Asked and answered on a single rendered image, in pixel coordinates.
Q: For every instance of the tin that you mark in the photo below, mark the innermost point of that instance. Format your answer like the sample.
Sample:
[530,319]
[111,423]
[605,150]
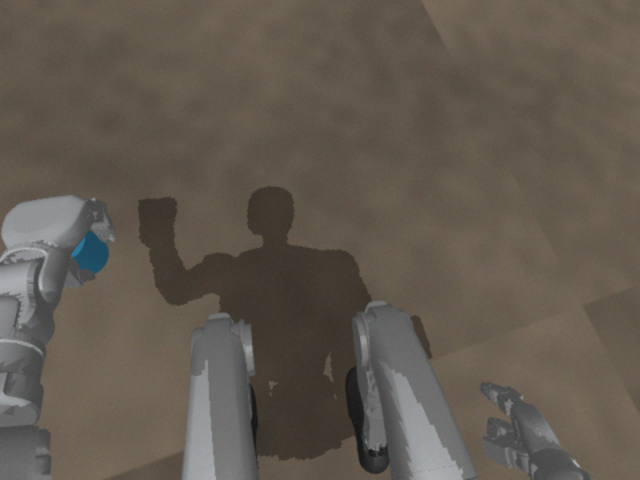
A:
[91,253]

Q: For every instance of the left robot arm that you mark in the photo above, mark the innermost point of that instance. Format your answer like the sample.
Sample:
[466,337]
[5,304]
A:
[32,277]

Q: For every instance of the right robot hand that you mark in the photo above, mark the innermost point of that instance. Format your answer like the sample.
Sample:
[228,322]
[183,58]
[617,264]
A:
[511,445]

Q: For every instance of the right robot foot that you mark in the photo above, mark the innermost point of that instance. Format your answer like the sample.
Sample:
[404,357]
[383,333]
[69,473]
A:
[374,462]

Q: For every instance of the left robot hand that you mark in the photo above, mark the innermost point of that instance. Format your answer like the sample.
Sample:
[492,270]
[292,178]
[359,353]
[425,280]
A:
[60,222]

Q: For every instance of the right robot arm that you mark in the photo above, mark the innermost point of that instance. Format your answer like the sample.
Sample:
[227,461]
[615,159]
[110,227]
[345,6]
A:
[555,464]

